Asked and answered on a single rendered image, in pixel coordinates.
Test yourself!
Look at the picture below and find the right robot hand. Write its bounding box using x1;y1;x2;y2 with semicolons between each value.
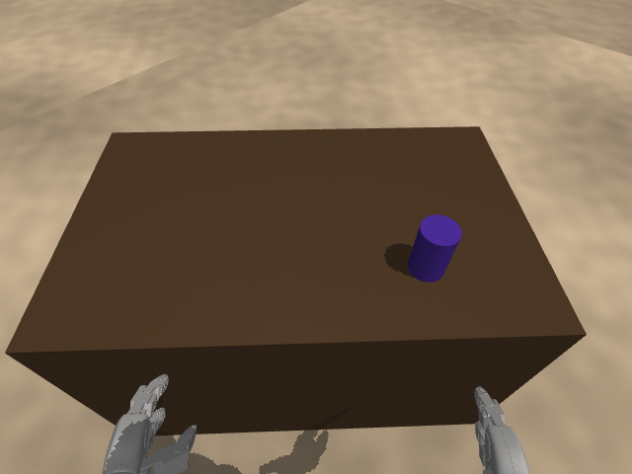
474;386;530;474

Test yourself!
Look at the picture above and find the can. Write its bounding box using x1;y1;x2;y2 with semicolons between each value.
408;214;462;282

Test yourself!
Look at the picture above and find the left robot hand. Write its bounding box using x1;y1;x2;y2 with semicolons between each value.
103;374;197;474

